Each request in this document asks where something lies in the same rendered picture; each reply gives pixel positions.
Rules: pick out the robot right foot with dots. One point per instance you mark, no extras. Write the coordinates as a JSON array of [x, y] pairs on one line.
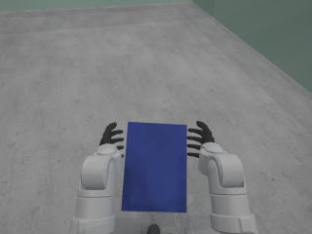
[[153, 229]]

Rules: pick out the robot left forearm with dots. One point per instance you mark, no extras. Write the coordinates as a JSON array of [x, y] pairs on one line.
[[96, 190]]

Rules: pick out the carton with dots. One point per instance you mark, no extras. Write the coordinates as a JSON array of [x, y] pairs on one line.
[[155, 172]]

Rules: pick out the robot right forearm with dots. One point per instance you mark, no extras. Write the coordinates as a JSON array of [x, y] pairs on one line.
[[226, 177]]

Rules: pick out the right robot hand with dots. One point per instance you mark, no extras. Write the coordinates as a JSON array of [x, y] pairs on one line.
[[206, 136]]

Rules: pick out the left robot hand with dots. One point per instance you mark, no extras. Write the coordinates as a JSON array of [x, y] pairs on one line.
[[108, 134]]

